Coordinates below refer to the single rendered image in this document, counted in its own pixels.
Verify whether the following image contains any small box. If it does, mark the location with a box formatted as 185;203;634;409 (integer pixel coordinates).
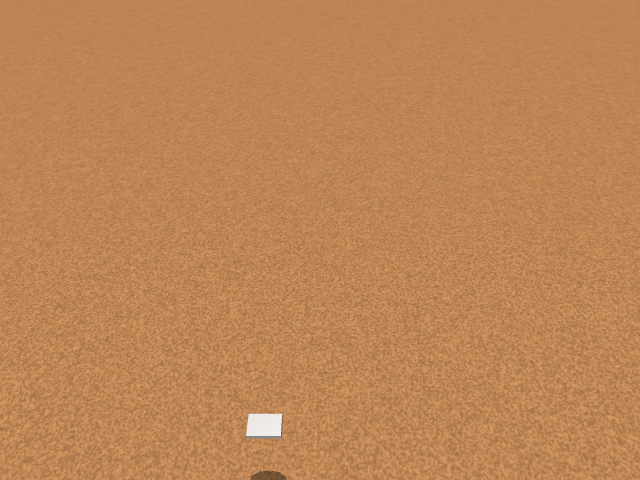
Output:
246;414;283;439

